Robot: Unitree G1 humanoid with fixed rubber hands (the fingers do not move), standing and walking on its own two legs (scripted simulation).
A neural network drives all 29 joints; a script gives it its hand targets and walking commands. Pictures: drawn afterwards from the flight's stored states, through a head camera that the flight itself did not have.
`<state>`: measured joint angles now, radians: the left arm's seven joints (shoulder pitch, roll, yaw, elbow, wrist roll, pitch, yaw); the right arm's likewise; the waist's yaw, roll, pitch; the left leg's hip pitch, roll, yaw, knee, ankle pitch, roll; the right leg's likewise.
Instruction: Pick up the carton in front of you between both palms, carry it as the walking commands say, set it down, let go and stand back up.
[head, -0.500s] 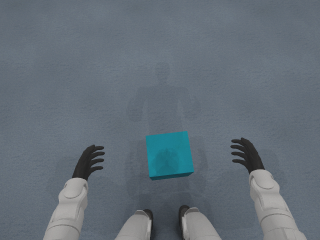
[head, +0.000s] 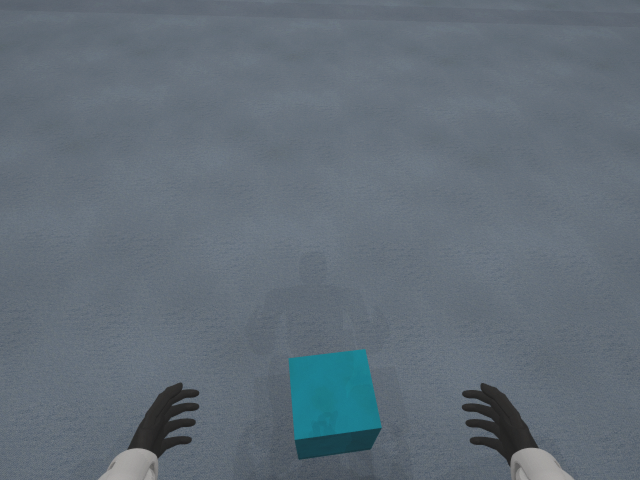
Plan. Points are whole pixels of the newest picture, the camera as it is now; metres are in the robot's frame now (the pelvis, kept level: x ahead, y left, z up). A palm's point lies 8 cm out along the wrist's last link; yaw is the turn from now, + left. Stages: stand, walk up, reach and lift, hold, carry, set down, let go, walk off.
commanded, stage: let go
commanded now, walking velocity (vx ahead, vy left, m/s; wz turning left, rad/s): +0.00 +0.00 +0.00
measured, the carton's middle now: (331, 405) +0.38 -0.02 -0.65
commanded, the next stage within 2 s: stand in 0.22 s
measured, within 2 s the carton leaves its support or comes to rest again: neither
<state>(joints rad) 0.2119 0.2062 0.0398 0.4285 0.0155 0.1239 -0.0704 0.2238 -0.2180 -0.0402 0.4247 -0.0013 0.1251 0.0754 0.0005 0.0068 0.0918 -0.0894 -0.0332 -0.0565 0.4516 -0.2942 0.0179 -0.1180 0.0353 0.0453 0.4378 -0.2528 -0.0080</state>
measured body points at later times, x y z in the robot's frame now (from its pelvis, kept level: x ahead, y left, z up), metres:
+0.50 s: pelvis +0.03 +0.00 -0.01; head +0.03 +0.01 +0.44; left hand +0.15 +0.25 -0.12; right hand +0.13 -0.28 -0.10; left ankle -0.03 +0.11 -0.74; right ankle -0.01 -0.12 -0.74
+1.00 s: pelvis +0.04 +0.01 -0.02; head +0.04 +0.01 +0.43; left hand +0.14 +0.26 -0.15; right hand +0.07 -0.26 -0.14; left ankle -0.03 +0.11 -0.74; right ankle -0.01 -0.12 -0.74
